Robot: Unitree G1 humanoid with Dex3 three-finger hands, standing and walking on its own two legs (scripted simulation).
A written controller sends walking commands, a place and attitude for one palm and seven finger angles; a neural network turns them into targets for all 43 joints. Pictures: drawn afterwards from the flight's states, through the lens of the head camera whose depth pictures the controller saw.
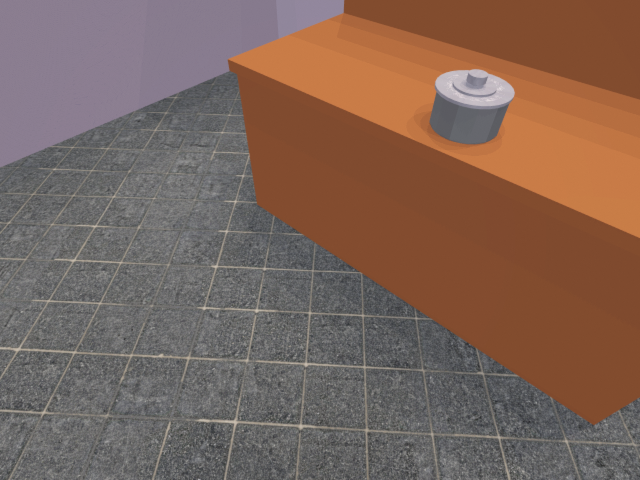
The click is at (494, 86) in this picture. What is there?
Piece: lid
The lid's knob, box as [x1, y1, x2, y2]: [466, 69, 487, 85]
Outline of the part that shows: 468,72 466,80 469,83 476,85 485,83 487,77 487,73 485,71 473,69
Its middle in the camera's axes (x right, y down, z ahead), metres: +0.38 -0.40 +0.95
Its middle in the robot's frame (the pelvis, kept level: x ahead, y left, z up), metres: +1.00 -0.34 +0.05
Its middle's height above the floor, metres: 0.83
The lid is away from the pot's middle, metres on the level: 0.00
